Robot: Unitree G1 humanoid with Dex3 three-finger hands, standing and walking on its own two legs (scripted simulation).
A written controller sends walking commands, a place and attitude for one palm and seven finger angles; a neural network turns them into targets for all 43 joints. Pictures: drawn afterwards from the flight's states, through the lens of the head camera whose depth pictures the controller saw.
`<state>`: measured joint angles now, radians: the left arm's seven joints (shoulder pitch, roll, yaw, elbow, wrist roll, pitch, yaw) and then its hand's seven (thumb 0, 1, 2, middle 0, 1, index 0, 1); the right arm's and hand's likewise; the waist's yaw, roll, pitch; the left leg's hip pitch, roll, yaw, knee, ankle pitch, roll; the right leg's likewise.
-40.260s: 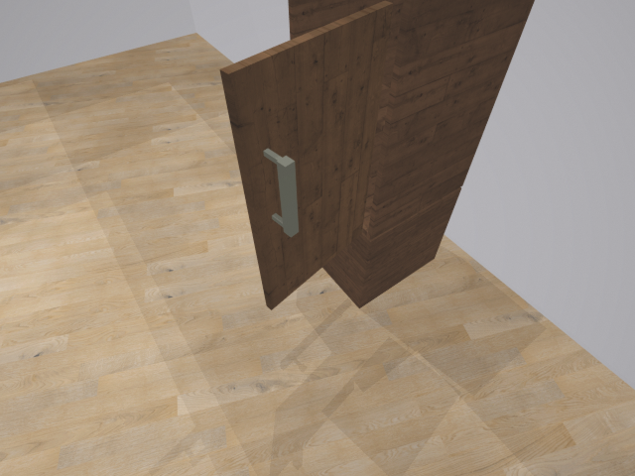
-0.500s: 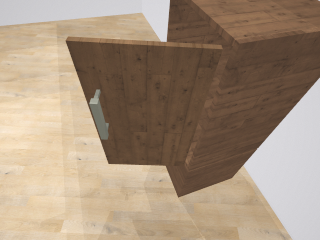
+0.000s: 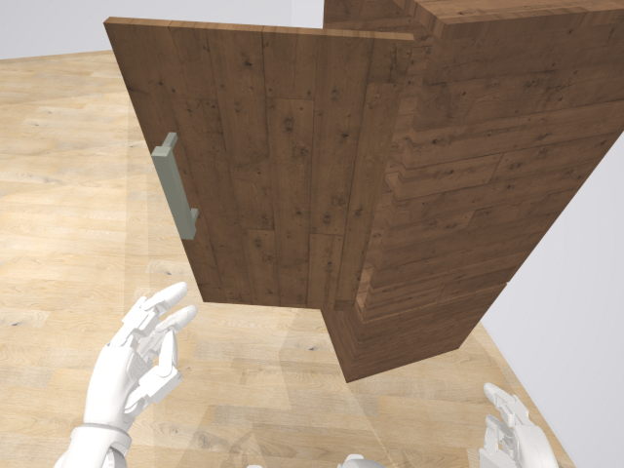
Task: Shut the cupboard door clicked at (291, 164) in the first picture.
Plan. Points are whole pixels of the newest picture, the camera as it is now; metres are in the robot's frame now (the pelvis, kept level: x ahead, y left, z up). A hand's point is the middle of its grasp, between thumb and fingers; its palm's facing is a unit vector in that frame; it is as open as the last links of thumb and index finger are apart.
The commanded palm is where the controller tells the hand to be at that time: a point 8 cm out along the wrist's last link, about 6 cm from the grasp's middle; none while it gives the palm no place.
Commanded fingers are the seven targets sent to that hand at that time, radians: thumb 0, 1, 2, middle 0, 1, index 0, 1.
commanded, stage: raise the hand and make a fist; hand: left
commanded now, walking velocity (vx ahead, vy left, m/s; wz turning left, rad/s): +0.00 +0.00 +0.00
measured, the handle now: (180, 188) +0.49 +0.20 +0.09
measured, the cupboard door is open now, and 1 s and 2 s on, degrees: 70 70 70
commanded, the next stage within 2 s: bring the fist close to the handle in 1.60 s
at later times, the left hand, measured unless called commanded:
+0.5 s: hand (147, 377) +0.22 +0.19 +0.04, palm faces -0.03 -1.00 -0.04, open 4.2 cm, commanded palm +0.18 +0.25 +0.05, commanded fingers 0.00 0.90 0.90 -0.95 -1.12 -0.95 -1.12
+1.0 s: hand (108, 354) +0.24 +0.23 +0.07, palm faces -0.04 -1.00 -0.03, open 3.1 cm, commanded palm +0.21 +0.29 +0.08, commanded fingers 0.00 0.90 0.90 -1.30 -1.50 -1.30 -1.50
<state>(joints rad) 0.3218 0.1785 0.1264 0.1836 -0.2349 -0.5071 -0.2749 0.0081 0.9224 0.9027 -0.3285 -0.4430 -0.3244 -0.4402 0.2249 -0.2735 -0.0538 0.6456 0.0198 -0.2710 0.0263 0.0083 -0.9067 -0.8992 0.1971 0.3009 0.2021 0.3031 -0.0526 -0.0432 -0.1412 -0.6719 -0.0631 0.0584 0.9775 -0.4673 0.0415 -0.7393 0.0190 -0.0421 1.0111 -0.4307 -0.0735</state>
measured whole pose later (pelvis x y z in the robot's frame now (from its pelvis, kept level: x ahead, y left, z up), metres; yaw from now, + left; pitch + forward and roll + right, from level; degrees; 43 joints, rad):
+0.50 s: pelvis +0.01 -0.01 -0.01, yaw +1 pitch +13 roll -1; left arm 0.38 0.26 0.21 0.00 -0.32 -0.33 -0.35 0.02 0.90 0.90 -0.78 -0.93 -0.78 -0.93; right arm 0.26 -0.20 0.03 0.54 0.04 -0.22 -0.04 0.01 -0.90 -0.90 0.20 0.30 0.20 0.30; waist -0.01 0.02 -0.11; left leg -0.78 -0.03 -0.01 1.05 -0.50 0.02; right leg -0.80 0.05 -0.11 1.00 -0.44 -0.08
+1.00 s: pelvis +0.03 +0.04 +0.01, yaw +1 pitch +12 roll -3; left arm 0.42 0.26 0.13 -0.13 -0.27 -0.30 -0.27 0.02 0.90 0.90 -1.23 -1.42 -1.22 -1.42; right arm 0.23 -0.23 0.04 0.46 0.03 -0.20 -0.03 0.01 -0.90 -0.90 0.20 0.30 0.20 0.30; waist 0.01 0.03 -0.12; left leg -0.68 -0.06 0.00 0.98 -0.50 0.09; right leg -0.68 0.03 -0.09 0.90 -0.43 -0.02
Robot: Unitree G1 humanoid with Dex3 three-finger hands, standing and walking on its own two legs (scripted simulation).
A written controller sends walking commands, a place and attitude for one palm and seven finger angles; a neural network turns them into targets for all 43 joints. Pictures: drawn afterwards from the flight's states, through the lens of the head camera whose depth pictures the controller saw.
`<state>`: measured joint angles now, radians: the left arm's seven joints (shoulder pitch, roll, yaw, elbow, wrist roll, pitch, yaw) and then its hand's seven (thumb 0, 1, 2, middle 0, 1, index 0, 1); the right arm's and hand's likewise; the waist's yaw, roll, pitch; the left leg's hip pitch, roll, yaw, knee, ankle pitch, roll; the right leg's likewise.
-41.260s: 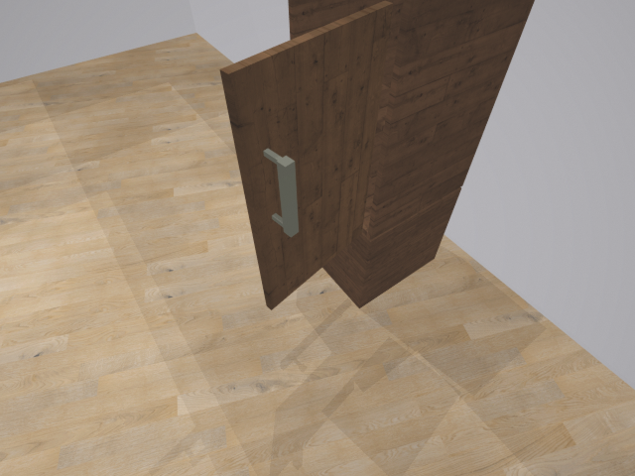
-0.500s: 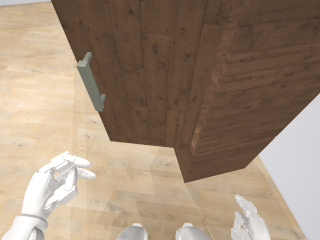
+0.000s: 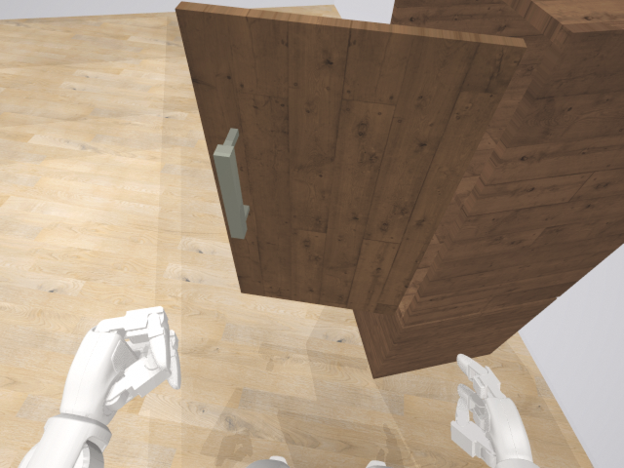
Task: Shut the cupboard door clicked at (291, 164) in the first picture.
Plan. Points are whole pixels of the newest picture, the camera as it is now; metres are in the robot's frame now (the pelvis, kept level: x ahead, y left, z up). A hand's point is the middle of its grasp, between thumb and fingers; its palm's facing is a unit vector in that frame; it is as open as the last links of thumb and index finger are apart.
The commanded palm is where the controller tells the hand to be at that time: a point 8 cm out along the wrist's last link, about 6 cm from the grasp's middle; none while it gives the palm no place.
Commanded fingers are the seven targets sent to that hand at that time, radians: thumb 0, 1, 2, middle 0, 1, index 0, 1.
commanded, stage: raise the hand and make a fist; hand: left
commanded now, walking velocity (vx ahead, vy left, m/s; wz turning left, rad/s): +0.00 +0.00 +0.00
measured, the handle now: (236, 187) +0.46 +0.15 +0.08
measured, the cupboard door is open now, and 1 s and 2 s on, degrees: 70 70 70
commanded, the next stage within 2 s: bring the fist close to the handle in 0.60 s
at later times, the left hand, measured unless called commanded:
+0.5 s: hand (162, 353) +0.22 +0.18 +0.08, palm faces -0.06 -1.00 -0.05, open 3.1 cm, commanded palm +0.20 +0.24 +0.08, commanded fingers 0.00 0.90 0.90 -1.30 -1.50 -1.30 -1.50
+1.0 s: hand (193, 327) +0.25 +0.16 +0.08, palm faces -0.07 -1.00 -0.05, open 3.1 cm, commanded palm +0.24 +0.21 +0.08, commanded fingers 0.00 0.90 0.90 -1.30 -1.50 -1.30 -1.50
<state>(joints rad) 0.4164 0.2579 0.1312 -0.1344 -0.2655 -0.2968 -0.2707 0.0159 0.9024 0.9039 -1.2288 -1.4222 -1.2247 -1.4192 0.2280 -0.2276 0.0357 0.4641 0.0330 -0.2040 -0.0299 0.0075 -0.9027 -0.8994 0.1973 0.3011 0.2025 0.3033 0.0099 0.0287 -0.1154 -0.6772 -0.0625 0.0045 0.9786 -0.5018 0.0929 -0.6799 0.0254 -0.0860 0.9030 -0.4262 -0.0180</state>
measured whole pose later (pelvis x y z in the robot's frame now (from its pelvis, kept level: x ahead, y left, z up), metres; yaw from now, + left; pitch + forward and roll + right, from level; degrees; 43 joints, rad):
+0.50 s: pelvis +0.00 +0.00 +0.01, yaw +0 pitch +9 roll -3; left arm 0.38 0.27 0.16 -0.10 -0.27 -0.26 -0.27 0.02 0.90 0.90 -1.30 -1.50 -1.30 -1.50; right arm 0.28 -0.26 0.03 0.53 0.04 -0.23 -0.03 0.01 -0.90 -0.90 0.20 0.30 0.20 0.30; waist -0.01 0.03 -0.10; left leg -0.60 -0.06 0.01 0.91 -0.47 0.09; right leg -0.61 0.03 -0.08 0.84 -0.40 -0.02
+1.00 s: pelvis +0.00 -0.03 +0.01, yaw +0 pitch +10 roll -2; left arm 0.24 0.28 0.17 0.01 -0.28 -0.26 -0.29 0.02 0.90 0.90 -1.31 -1.50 -1.30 -1.50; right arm 0.24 -0.25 0.04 0.55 0.04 -0.22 -0.05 0.01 -0.90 -0.90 0.20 0.30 0.20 0.30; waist -0.01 0.03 -0.10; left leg -0.61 -0.05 -0.01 0.91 -0.47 0.06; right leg -0.62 0.04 -0.10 0.85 -0.41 -0.06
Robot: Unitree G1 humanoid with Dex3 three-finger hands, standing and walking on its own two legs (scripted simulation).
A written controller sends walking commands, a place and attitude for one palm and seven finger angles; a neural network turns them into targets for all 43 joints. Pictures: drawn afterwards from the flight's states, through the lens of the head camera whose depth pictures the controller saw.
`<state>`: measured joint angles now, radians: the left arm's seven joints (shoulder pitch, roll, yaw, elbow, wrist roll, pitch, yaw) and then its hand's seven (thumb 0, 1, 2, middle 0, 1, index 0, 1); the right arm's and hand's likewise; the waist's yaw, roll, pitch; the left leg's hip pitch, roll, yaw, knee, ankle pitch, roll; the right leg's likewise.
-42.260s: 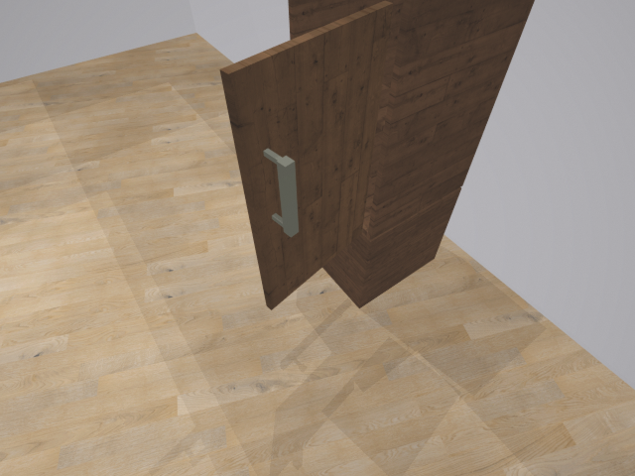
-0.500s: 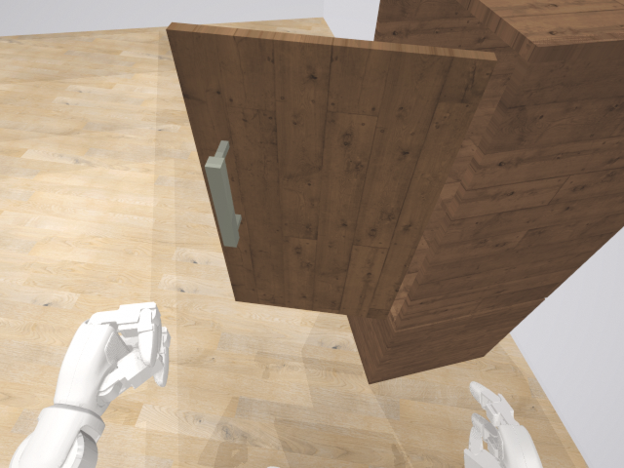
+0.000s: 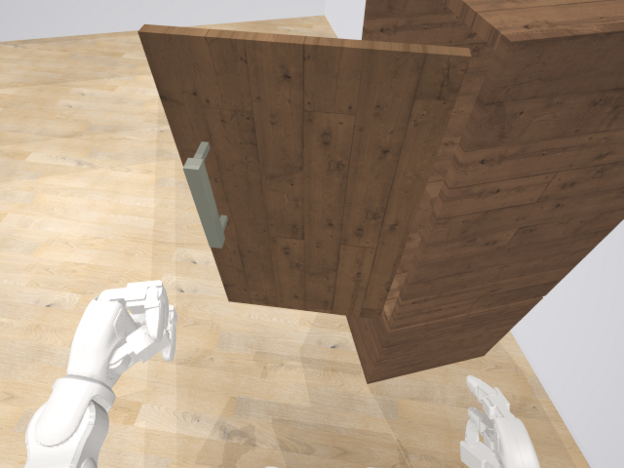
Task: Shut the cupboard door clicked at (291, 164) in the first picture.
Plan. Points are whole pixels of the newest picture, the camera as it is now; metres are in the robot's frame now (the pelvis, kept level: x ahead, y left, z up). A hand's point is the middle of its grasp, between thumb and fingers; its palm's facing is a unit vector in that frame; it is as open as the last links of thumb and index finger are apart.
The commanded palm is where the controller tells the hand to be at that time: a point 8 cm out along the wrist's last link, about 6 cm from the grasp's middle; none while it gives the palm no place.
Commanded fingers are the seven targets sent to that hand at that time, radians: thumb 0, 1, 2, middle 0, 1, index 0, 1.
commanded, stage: bring the fist close to the handle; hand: left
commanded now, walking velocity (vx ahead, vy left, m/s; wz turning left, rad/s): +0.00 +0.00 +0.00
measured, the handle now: (210, 198) +0.46 +0.18 +0.07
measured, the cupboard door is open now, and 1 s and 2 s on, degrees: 70 70 57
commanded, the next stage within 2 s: push the door shut along its arc in 1.10 s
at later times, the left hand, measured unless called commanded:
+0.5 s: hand (202, 279) +0.32 +0.16 +0.07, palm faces -0.08 -1.00 -0.04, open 3.1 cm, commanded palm +0.31 +0.21 +0.08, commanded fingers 0.00 0.90 0.90 -1.30 -1.50 -1.30 -1.50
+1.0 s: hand (219, 258) +0.35 +0.14 +0.08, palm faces -0.06 -1.00 -0.04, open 3.1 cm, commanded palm +0.33 +0.20 +0.08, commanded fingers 0.00 0.90 0.90 -1.30 -1.50 -1.30 -1.50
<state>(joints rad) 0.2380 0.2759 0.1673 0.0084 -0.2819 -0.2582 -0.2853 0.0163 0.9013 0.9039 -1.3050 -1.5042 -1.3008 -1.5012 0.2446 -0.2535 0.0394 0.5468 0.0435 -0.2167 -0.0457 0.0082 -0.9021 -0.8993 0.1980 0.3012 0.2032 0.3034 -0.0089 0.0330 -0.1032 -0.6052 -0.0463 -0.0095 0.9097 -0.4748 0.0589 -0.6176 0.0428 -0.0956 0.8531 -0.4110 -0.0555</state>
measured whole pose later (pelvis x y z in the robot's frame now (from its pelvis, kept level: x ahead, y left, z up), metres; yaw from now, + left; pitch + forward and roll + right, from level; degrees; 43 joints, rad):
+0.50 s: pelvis +0.00 -0.01 +0.01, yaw -1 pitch +10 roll -1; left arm -0.06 0.26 0.15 0.28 -0.23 -0.27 -0.22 0.02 0.90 0.90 -1.31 -1.50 -1.30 -1.50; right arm 0.25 -0.26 0.03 0.59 0.05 -0.15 -0.03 0.01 -0.90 -0.90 0.20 0.30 0.20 0.30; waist -0.03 0.02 -0.09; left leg -0.58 -0.05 0.01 0.85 -0.45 0.05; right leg -0.61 0.04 -0.07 0.83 -0.40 -0.06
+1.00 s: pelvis +0.00 +0.00 +0.01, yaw -2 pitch +10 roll +0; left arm -0.19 0.24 0.14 0.44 -0.20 -0.34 -0.16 0.02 0.90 0.90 -1.30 -1.50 -1.30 -1.50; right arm 0.28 -0.25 0.01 0.61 0.05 -0.08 -0.01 0.01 -0.90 -0.90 0.20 0.30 0.20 0.30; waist -0.04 0.02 -0.09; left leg -0.56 -0.04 0.03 0.81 -0.43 0.06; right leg -0.60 0.05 -0.05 0.80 -0.37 -0.06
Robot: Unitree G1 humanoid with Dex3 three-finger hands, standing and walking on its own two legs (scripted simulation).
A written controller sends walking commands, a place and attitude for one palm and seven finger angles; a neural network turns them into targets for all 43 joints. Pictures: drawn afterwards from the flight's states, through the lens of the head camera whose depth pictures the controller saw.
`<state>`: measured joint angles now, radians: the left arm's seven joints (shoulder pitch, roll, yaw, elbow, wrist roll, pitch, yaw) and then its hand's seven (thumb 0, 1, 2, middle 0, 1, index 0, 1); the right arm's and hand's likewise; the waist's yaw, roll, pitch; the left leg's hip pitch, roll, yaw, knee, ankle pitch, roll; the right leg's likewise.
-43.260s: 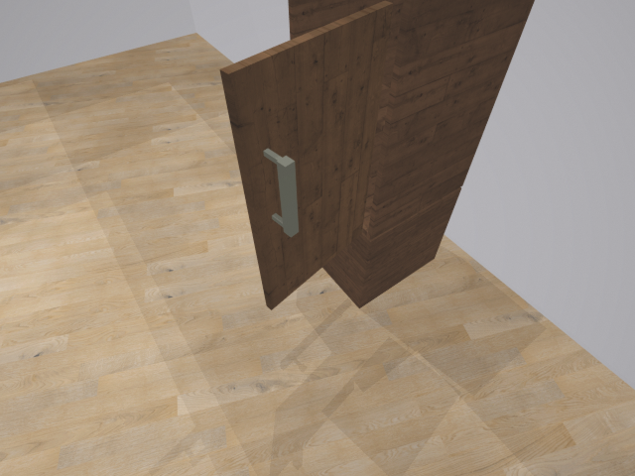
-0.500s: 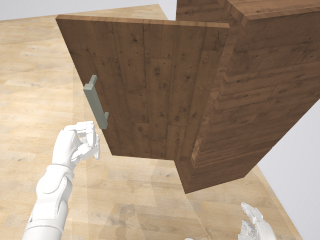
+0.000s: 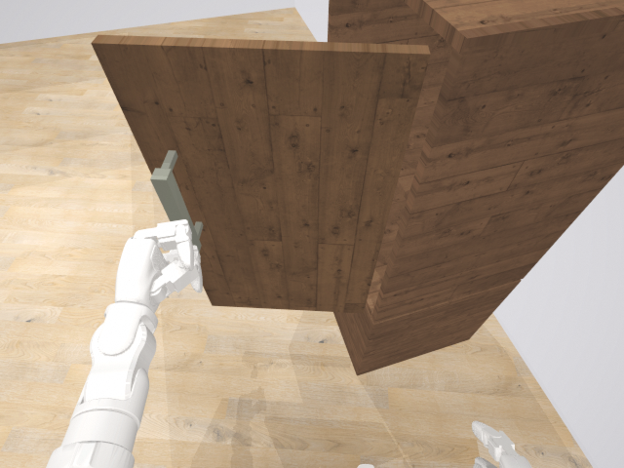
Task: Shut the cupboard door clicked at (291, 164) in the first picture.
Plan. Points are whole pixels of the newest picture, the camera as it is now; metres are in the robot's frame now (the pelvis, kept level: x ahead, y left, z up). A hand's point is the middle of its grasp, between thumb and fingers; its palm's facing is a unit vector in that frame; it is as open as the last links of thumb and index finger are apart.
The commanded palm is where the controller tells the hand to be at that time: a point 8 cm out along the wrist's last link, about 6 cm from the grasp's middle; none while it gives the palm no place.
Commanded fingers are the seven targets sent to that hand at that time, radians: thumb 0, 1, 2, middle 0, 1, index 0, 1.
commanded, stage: bring the fist close to the handle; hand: left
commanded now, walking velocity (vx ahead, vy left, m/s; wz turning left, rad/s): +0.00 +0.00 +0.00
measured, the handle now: (182, 206) +0.45 +0.20 +0.06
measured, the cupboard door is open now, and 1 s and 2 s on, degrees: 70 57 40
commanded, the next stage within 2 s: push the door shut along its arc in 0.10 s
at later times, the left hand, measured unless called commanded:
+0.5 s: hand (196, 245) +0.38 +0.16 +0.07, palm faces -0.11 -0.99 -0.05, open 3.1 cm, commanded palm +0.37 +0.21 +0.07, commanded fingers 0.00 0.90 0.90 -1.30 -1.50 -1.30 -1.50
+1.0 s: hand (207, 210) +0.44 +0.16 +0.07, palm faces -0.24 -0.97 -0.03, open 3.2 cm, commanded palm +0.44 +0.19 +0.07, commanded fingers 0.00 0.90 0.90 -1.30 -1.50 -1.30 -1.50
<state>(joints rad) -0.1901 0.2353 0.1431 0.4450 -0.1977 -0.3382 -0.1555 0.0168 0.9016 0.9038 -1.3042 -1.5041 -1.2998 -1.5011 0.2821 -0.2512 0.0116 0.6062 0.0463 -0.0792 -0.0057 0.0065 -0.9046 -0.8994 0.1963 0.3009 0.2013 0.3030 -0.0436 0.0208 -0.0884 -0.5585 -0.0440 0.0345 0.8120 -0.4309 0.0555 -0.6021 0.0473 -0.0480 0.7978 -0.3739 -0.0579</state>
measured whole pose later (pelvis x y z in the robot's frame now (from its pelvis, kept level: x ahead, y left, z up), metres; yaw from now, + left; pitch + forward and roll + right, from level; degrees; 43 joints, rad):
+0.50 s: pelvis -0.01 +0.00 +0.00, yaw +1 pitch +11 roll +0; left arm -0.42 0.30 0.16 0.68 -0.21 -0.34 -0.27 0.02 0.90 0.90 -1.31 -1.50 -1.30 -1.50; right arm 0.26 -0.26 0.02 0.62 0.05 -0.06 -0.02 0.00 -0.90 -0.90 0.20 0.30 0.20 0.30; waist -0.06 0.01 -0.08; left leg -0.60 -0.05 0.02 0.83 -0.43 0.05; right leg -0.63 0.04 -0.06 0.81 -0.37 -0.06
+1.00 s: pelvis -0.02 +0.01 -0.02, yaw +1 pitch +16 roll -2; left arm -0.82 0.40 0.17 1.10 -0.19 -0.38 -0.38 0.02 0.90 0.90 -1.31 -1.50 -1.33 -1.50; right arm 0.35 -0.29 0.02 0.67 0.04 -0.02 -0.01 0.00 -0.90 -0.90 0.20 0.30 0.20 0.30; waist -0.12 0.01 -0.09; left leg -0.77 -0.06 0.01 0.92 -0.43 0.08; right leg -0.78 0.03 -0.08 0.87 -0.37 -0.04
